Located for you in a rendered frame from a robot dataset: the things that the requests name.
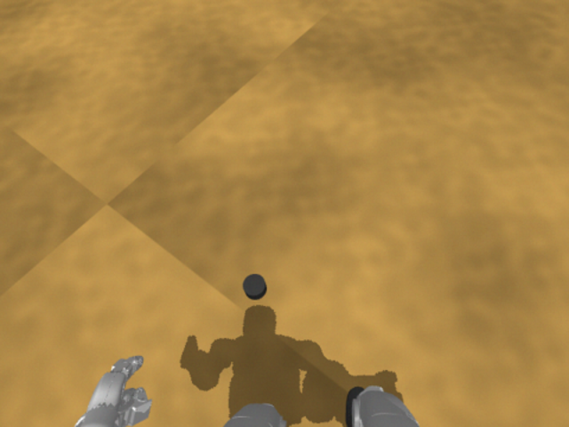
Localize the left robot arm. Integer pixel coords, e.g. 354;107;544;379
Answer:
75;407;120;427

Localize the tin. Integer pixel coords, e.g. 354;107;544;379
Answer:
243;274;267;300

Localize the left robot hand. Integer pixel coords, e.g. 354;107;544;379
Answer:
86;356;152;427

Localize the right robot foot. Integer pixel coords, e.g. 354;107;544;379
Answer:
346;387;364;427

